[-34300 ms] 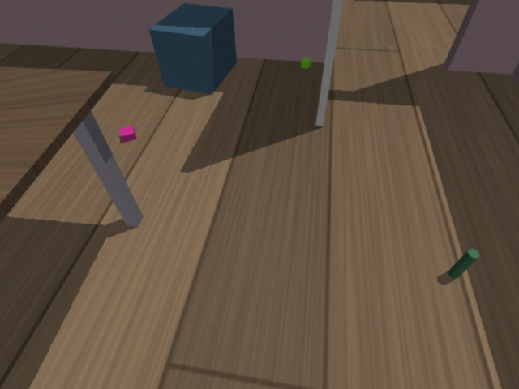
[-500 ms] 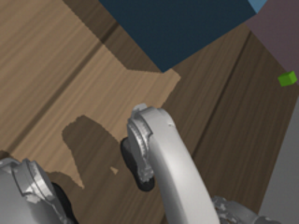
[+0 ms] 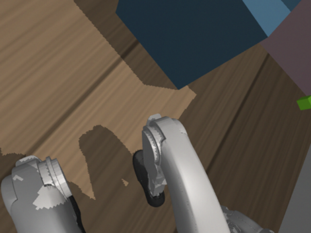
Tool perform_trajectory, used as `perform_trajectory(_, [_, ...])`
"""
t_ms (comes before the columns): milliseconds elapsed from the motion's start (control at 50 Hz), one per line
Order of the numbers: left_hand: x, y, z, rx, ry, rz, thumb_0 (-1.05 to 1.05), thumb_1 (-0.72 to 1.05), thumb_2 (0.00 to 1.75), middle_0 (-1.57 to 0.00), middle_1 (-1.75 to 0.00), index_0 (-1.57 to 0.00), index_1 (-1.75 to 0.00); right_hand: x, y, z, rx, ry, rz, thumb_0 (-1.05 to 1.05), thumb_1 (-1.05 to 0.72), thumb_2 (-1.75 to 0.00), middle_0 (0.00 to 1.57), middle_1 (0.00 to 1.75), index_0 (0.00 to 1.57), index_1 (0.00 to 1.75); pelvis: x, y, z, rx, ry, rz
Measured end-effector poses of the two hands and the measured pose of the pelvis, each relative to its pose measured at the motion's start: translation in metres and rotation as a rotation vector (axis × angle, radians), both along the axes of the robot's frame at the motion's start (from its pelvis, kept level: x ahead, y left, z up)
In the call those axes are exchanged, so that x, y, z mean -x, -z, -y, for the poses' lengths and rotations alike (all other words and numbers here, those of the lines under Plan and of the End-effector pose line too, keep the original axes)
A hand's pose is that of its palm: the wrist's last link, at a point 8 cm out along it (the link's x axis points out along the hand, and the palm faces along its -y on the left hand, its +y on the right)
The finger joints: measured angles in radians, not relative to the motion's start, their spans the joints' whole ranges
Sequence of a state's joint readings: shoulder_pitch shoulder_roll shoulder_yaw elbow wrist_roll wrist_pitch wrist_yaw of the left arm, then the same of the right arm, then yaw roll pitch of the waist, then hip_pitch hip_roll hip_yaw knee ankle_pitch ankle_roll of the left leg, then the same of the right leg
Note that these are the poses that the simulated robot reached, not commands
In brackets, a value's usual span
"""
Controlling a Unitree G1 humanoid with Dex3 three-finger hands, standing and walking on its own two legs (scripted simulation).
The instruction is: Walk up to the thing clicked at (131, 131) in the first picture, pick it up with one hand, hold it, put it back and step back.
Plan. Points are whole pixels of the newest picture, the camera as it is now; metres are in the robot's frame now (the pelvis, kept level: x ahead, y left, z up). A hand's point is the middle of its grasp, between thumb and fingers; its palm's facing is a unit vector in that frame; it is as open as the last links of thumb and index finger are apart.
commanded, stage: approach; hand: left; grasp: from above
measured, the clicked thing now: out of the picture +0.43 +0.33 -0.31
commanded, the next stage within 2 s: go down in 1.06 s
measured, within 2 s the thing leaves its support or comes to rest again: neither
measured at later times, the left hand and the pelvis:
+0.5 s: hand out of the picture +0.40 +0.36 -0.22, palm faces -0.03 -0.43 -0.90, open 13.4 cm; pelvis +0.00 +0.00 -0.01, yaw -1 degrees
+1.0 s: hand out of the picture +0.45 +0.33 -0.21, palm faces +0.04 -0.44 -0.89, open 13.5 cm; pelvis +0.00 +0.00 -0.02, yaw +0 degrees
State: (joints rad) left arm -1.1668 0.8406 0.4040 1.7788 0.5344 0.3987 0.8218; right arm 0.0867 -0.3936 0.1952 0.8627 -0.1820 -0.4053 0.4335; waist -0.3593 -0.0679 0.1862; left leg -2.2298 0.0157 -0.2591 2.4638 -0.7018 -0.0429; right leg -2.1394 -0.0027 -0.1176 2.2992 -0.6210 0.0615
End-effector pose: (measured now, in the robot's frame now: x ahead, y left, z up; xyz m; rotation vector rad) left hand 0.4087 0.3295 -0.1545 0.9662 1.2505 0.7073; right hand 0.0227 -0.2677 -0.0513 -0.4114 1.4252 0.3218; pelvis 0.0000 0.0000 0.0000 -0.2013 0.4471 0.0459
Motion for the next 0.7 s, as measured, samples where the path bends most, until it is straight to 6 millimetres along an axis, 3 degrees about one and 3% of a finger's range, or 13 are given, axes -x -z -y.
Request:
perform_trajectory(160, [-0.022,0.017,0.008,0.026,-0.086,0.085,0.00,-0.31,0.84,-0.23,-0.93,-0.23,-0.92,0.016,-0.008,0.021,0.075,-0.054,-0.061,0.00,-0.91,-0.89,0.20,0.30,0.19,0.30,0.002,0.015,0.002,-0.001,-0.012,0.068])
perform_trajectory(320, [-0.041,0.011,-0.015,-0.015,-0.042,0.084,0.00,-0.38,0.88,-0.19,-0.96,-0.18,-0.96,0.029,0.006,0.013,0.046,-0.025,-0.110,0.00,-0.91,-0.89,0.20,0.30,0.19,0.30,0.003,0.020,-0.002,0.009,0.008,0.055])
perform_trajectory(440, [-0.012,0.005,-0.034,-0.043,-0.074,0.028,0.00,-0.41,0.90,-0.16,-0.98,-0.15,-0.98,0.026,0.016,-0.010,-0.044,0.018,-0.108,0.00,-0.91,-0.89,0.20,0.30,0.19,0.30,0.001,0.012,-0.002,0.005,0.022,0.009])
perform_trajectory(560, [0.023,0.006,-0.035,-0.012,-0.094,-0.031,0.00,-0.36,0.87,-0.18,-0.96,-0.18,-0.95,0.010,0.019,-0.021,-0.090,0.005,-0.068,0.00,-0.91,-0.89,0.20,0.30,0.20,0.30,0.000,0.005,-0.001,-0.006,0.015,-0.018])
perform_trajectory(700, [0.023,0.011,-0.019,0.001,-0.047,-0.013,0.00,-0.28,0.85,-0.22,-0.94,-0.23,-0.93,-0.004,0.011,-0.008,-0.033,-0.033,-0.008,0.00,-0.90,-0.89,0.20,0.30,0.20,0.30,0.003,0.004,0.000,-0.003,0.000,0.009])
